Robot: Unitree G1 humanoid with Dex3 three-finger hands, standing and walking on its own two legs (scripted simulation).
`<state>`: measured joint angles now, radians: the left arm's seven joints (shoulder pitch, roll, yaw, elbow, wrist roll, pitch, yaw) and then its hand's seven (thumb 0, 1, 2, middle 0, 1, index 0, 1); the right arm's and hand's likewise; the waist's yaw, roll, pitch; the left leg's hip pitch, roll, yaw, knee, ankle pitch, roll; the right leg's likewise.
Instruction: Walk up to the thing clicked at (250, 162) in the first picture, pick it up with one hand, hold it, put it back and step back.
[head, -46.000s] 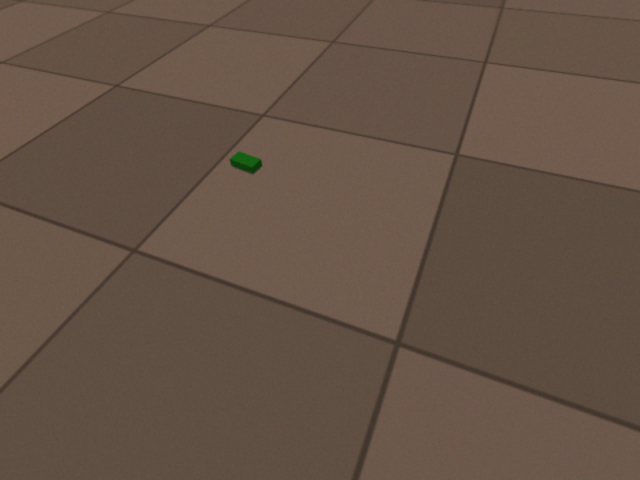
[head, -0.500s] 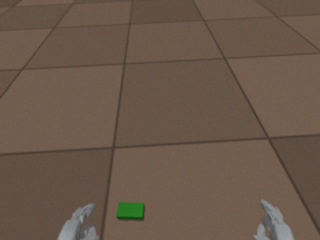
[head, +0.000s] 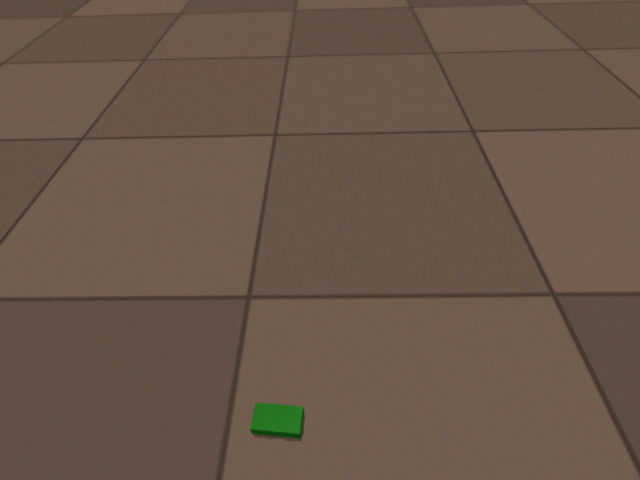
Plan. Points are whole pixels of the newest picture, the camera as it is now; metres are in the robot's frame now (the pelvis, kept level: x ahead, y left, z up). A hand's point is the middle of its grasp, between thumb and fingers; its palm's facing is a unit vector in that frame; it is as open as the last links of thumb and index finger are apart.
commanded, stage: stand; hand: left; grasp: from above
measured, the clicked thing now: (277, 420) +0.45 +0.21 -0.75
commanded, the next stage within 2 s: none
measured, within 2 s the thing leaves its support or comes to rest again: neither
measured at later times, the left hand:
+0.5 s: hand out of the picture +0.01 +0.24 -0.15, palm faces +0.04 -0.94 -0.34, open 7.4 cm
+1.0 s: hand out of the picture +0.06 +0.20 -0.15, palm faces +0.02 -0.96 -0.29, open 7.4 cm
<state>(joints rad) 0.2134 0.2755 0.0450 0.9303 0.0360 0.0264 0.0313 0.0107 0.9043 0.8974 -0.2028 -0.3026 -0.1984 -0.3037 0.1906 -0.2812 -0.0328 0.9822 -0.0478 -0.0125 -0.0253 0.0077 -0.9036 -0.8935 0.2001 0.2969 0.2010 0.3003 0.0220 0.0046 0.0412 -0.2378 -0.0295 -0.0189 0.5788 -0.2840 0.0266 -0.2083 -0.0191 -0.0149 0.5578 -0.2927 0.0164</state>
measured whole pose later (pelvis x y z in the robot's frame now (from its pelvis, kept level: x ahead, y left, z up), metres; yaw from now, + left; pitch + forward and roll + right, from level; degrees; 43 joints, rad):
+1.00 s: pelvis +0.01 -0.02 +0.02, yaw +0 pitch -4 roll +0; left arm 0.13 0.25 0.03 1.17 0.02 0.00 0.01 0.01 0.90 0.90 -0.20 -0.30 -0.20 -0.30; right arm 0.16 -0.28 0.00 1.15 -0.02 0.00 -0.02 0.00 -0.90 -0.89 0.20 0.30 0.20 0.30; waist 0.00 0.03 0.05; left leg -0.10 0.00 -0.03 0.34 -0.17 -0.01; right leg -0.08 0.01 -0.02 0.33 -0.18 -0.01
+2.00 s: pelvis +0.02 -0.02 +0.02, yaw +0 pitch -3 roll +0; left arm 0.11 0.32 0.02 1.14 0.01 -0.02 0.00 0.01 0.90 0.90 -0.20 -0.30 -0.20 -0.30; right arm 0.11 -0.33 0.00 1.14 -0.02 -0.01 -0.01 0.00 -0.90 -0.89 0.20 0.30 0.20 0.30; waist 0.00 0.02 0.05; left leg -0.09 0.00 -0.03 0.31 -0.17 -0.01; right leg -0.07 0.01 -0.02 0.30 -0.19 -0.02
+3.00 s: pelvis -0.15 +0.01 +0.00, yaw -7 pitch -3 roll +1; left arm 0.19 0.35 0.07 0.85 0.03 0.04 -0.01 0.01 0.90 0.90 -0.21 -0.30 -0.20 -0.30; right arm 0.14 -0.40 -0.05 0.88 0.00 0.05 -0.01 0.00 -0.90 -0.89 0.20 0.30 0.20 0.30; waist 0.01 0.02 0.15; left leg -0.48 -0.09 -0.10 1.04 -0.48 -0.01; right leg -0.26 0.02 0.05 0.64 -0.33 -0.02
